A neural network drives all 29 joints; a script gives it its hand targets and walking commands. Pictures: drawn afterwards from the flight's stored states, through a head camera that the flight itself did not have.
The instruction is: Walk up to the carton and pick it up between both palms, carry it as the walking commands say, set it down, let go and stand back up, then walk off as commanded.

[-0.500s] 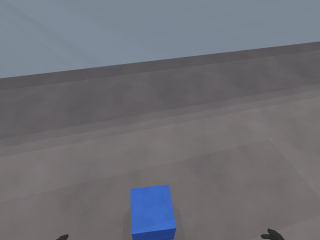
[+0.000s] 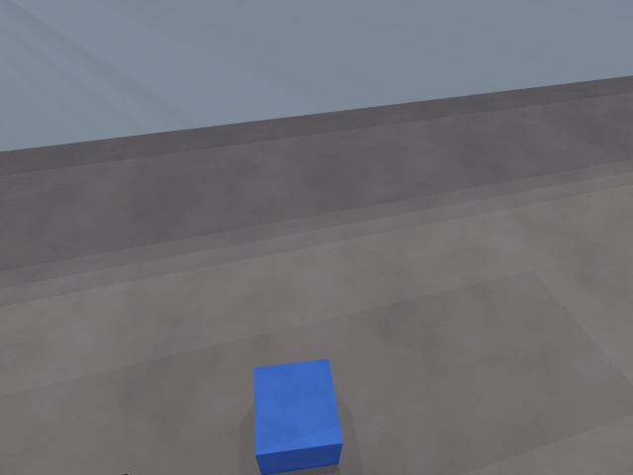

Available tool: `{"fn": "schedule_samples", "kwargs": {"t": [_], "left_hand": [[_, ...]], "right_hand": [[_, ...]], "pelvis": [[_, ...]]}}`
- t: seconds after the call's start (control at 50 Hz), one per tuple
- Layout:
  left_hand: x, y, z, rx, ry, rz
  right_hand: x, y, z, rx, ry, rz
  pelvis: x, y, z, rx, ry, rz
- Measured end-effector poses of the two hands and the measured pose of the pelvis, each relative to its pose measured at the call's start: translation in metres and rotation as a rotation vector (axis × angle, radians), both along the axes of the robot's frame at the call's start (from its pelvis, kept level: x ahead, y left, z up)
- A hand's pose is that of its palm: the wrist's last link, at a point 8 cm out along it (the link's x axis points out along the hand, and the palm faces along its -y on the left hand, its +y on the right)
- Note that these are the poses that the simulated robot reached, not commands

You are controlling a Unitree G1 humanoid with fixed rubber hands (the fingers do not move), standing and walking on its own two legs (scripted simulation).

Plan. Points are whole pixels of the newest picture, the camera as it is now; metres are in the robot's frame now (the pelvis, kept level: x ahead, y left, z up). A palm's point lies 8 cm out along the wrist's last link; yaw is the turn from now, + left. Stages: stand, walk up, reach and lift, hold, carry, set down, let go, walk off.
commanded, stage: stand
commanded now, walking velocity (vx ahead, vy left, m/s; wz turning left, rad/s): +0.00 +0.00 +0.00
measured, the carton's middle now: (295, 415) +0.45 +0.07 -0.68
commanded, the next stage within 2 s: walk off in 0.66 s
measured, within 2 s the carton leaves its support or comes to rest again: neither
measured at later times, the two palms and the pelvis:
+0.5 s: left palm out of the picture +0.08 +0.30 -0.11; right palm out of the picture +0.08 -0.31 -0.10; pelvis -0.01 +0.00 +0.00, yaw +1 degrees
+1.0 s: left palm out of the picture +0.07 +0.29 -0.12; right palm out of the picture +0.08 -0.30 -0.11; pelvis +0.01 +0.00 +0.00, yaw +2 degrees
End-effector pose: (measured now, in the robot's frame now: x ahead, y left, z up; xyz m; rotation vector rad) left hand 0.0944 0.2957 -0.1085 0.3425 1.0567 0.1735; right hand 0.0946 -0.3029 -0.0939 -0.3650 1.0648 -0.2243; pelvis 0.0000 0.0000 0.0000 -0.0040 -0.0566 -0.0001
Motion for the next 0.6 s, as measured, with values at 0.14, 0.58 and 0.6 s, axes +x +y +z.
{"fn": "schedule_samples", "kwargs": {"t": [0.14,0.58,0.6], "left_hand": [[-0.006,0.003,0.0,0.008,0.024,0.01],[-0.018,0.008,-0.002,0.012,0.073,0.038],[-0.019,0.008,-0.002,0.013,0.075,0.038]], "right_hand": [[-0.009,-0.003,-0.003,0.003,0.031,-0.005],[-0.014,-0.008,-0.005,-0.003,0.075,0.0],[-0.013,-0.008,-0.005,-0.003,0.076,0.0]], "pelvis": [[-0.003,-0.002,0.001,-0.001,-0.003,0.002],[-0.005,-0.003,0.003,-0.002,0.001,0.012],[-0.005,-0.003,0.003,-0.002,0.001,0.013]]}}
